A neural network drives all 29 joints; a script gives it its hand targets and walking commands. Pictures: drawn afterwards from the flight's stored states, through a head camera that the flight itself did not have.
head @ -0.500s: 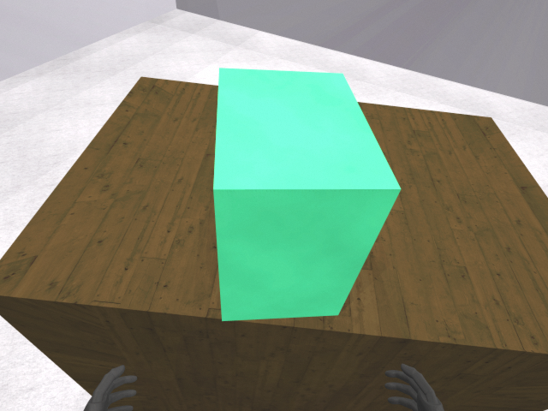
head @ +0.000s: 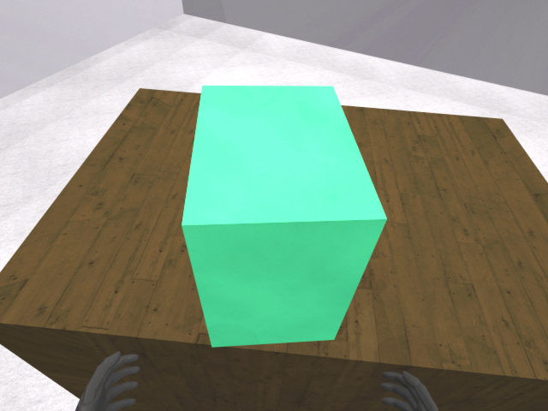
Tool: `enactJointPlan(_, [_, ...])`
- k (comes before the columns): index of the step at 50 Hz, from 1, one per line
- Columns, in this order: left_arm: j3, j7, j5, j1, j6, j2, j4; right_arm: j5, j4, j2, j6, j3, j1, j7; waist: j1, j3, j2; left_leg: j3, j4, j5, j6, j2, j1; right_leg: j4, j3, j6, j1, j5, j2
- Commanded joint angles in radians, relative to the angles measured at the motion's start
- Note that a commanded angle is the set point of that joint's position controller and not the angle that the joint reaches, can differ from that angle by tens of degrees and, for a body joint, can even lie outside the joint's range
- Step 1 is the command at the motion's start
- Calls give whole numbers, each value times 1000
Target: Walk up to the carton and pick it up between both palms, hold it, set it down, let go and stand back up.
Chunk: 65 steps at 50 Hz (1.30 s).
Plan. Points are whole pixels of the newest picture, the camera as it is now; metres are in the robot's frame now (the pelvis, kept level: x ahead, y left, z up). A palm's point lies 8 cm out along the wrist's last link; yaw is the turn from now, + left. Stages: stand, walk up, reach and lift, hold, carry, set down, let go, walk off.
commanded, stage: reach and lift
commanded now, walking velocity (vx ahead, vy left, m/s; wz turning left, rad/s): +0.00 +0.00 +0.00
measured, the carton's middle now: (271, 218) +0.38 +0.04 +0.10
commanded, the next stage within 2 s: none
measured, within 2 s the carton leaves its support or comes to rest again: neither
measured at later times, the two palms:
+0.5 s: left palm out of the picture +0.13 +0.22 +0.02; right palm out of the picture +0.15 -0.19 +0.02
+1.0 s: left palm (105, 340) +0.19 +0.21 +0.08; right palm (447, 352) +0.22 -0.18 +0.07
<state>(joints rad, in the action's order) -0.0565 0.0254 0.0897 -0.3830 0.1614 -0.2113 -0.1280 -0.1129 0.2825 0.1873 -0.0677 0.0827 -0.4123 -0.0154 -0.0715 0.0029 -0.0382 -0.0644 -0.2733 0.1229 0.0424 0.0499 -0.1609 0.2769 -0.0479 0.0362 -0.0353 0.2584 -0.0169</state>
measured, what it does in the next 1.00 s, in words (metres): stands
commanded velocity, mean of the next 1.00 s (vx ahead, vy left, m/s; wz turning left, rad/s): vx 0.00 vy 0.00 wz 0.00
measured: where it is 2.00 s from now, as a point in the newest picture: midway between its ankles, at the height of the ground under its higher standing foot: outside the picture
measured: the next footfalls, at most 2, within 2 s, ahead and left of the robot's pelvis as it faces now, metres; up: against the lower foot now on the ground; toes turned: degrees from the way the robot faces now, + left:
none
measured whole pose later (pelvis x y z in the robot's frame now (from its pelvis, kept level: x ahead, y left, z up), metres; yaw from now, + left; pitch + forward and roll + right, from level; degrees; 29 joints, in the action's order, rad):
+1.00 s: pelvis -0.04 +0.00 +0.00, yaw -2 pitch -3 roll +0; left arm -0.09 0.14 0.14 -0.14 0.59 -0.13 0.39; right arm -0.34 -0.07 0.26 0.24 0.04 -0.07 -0.10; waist -0.06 0.06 -0.04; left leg -0.10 -0.29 0.08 0.04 0.07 -0.15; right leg 0.33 -0.01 0.04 -0.06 0.23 -0.03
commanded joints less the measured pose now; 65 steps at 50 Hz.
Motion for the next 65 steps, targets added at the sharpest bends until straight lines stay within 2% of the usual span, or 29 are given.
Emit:
enactJointPlan(1, [-52,15,2,24,-77,-117,222,-22,-284,104,-92,-56,86,-6,-21,-131,15,6,-71,-443,-4,-69,280,-53,37,-72,-207,-390,9])
enactJointPlan(4, [-42,21,8,-6,-90,-102,247,-43,-333,97,-97,-40,56,-6,-16,-118,4,9,-70,-421,-13,-69,283,-57,50,-70,-203,-410,19])
enactJointPlan(5, [-40,24,8,-30,-95,-95,281,-54,-360,102,-104,-35,33,-5,-17,-139,9,11,-74,-450,-10,-67,301,-50,49,-69,-192,-440,14])
enactJointPlan(9, [-17,33,19,-62,-105,-74,320,-80,-394,113,-106,-33,1,1,-17,-114,24,19,-82,-468,-3,-64,331,-68,46,-55,-249,-394,9])
enactJointPlan(14, [-19,44,12,-78,-110,-68,374,-89,-465,102,-89,-30,-20,-7,-22,-72,0,11,-64,-410,-17,-63,317,-73,60,-56,-238,-381,16])
enactJointPlan(15, [-14,49,16,-68,-113,-64,402,-100,-478,108,-85,-37,-17,-5,-24,-76,10,11,-59,-394,-15,-62,319,-78,57,-50,-247,-340,13])
enactJointPlan(16, [4,50,22,-86,-108,-42,405,-105,-469,109,-74,-39,-33,-1,-12,-61,15,16,-57,-393,-13,-57,341,-87,54,-43,-270,-302,10])
enactJointPlan(17, [12,51,33,-72,-111,-50,435,-105,-516,106,-75,-49,-30,-3,-8,-68,10,13,-62,-373,-15,-57,338,-96,55,-42,-284,-270,11])
enactJointPlan(20, [12,62,30,-81,-110,-46,478,-117,-529,111,-60,-50,-47,-4,-10,-52,29,17,-64,-373,-13,-54,340,-92,56,-31,-291,-250,10])
enactJointPlan(22, [5,64,23,-84,-101,-42,492,-125,-526,98,-39,-48,-44,-8,-12,-24,15,16,-57,-346,-20,-54,328,-97,65,-30,-279,-230,15])
enactJointPlan(26, [27,82,44,-18,-79,-23,566,-130,-580,100,-6,-75,12,-7,2,-19,30,20,-40,-249,-25,-49,320,-104,71,-23,-303,-126,19])
enactJointPlan(27, [31,90,49,11,-74,-29,580,-129,-588,94,0,-81,40,-7,-3,-23,39,19,-37,-210,-28,-46,312,-105,71,-20,-311,-78,21])
enactJointPlan(29, [41,97,63,50,-50,-26,582,-126,-605,72,25,-82,76,-12,0,5,23,17,-28,-135,-41,-42,280,-107,81,-21,-326,-23,28])
enactJointPlan(31, [47,108,71,109,-13,-18,605,-128,-593,79,55,-103,124,-19,10,5,47,20,-21,-95,-38,-36,277,-100,80,-17,-341,8,29])
enactJointPlan(34, [46,124,81,200,65,-15,637,-132,-605,85,101,-113,231,-31,7,-7,36,19,-12,-37,-44,-29,252,-85,79,-19,-332,46,26])
enactJointPlan(36, [35,131,69,207,126,4,640,-146,-588,95,132,-113,271,-38,0,-20,43,19,-15,-63,-37,-24,266,-75,72,-20,-318,20,15])
enactJointPlan(38, [20,133,68,247,179,0,653,-155,-582,100,162,-112,317,-47,0,-35,21,15,-18,-45,-43,-25,263,-72,75,-22,-304,29,12])
enactJointPlan(41, [-13,127,52,286,252,9,661,-180,-577,123,196,-107,384,-63,-5,-64,26,9,-29,-125,-31,-30,296,-66,69,-28,-290,-43,0])
enactJointPlan(44, [-39,125,53,346,311,8,693,-196,-580,149,224,-108,460,-74,0,-87,16,5,-39,-156,-28,-34,309,-58,67,-32,-276,-85,-7])
enactJointPlan(47, [-60,120,49,412,365,-1,739,-223,-590,171,253,-111,530,-86,9,-129,34,4,-47,-193,-22,-38,330,-52,66,-36,-269,-140,-10])
enactJointPlan(48, [-69,116,44,416,386,5,721,-228,-577,176,266,-107,541,-90,17,-129,33,2,-51,-193,-21,-41,336,-51,67,-39,-253,-163,-10])
enactJointPlan(52, [-85,109,51,491,437,-7,779,-263,-595,215,289,-108,624,-99,25,-198,55,8,-64,-239,-9,-43,363,-37,58,-42,-248,-220,-17])
enactJointPlan(54, [-98,104,51,503,465,3,766,-268,-578,227,303,-103,646,-105,34,-190,43,12,-66,-252,-11,-41,375,-38,57,-44,-248,-243,-20])
enactJointPlan(56, [-113,102,53,541,489,-18,770,-279,-595,243,314,-102,707,-114,25,-226,31,8,-64,-254,-16,-44,365,-28,55,-50,-225,-268,-22])
enactJointPlan(57, [-118,99,58,550,500,-14,767,-279,-584,243,323,-103,711,-120,35,-219,16,8,-63,-259,-19,-45,360,-26,55,-52,-218,-290,-24])
enactJointPlan(58, [-123,98,59,565,509,-15,792,-289,-608,256,326,-93,735,-124,31,-252,11,7,-68,-293,-17,-46,372,-17,54,-56,-199,-336,-27])
enactJointPlan(59, [-133,94,53,569,521,-19,775,-294,-579,259,337,-92,740,-128,35,-240,9,9,-71,-309,-15,-48,376,-14,53,-58,-198,-360,-28])
enactJointPlan(61, [-145,91,58,644,542,-35,817,-310,-596,286,353,-98,798,-135,44,-276,36,8,-69,-297,-8,-48,379,-10,55,-61,-194,-358,-28])
enactJointPlan(65, [-171,86,37,664,601,-34,776,-324,-541,293,391,-86,844,-148,49,-250,33,6,-67,-273,-13,-51,352,-1,57,-65,-186,-377,-27])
